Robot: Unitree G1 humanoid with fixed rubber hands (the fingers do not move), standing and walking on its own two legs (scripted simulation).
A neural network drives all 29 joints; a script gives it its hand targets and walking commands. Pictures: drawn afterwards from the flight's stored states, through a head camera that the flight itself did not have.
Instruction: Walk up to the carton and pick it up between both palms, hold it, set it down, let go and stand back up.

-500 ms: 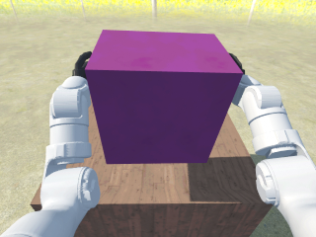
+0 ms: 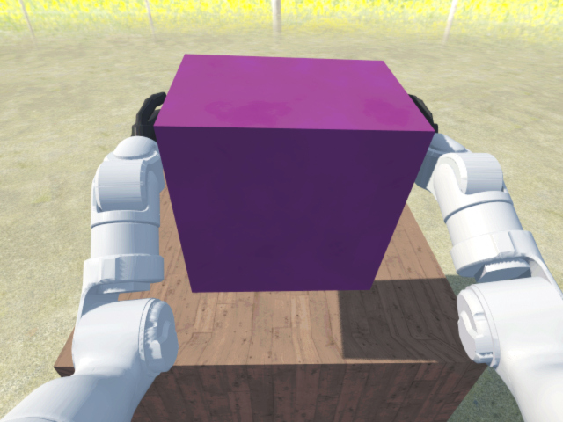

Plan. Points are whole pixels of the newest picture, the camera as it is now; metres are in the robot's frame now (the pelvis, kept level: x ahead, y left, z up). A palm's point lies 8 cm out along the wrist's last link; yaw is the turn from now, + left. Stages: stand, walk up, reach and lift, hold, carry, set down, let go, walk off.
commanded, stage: hold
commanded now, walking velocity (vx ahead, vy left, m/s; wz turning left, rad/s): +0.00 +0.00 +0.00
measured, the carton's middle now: (284, 180) +0.38 +0.01 +0.21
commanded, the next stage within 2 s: none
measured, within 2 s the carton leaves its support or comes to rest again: neither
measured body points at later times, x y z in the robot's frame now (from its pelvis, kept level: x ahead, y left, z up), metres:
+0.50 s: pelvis +0.00 +0.01 +0.00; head -0.08 +0.02 +0.44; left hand +0.38 +0.20 +0.28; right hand +0.39 -0.17 +0.27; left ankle +0.01 +0.15 -0.75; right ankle +0.00 -0.14 -0.75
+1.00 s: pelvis +0.00 +0.00 +0.00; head -0.08 +0.01 +0.44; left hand +0.38 +0.19 +0.28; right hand +0.38 -0.17 +0.27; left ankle +0.01 +0.15 -0.75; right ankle +0.00 -0.14 -0.75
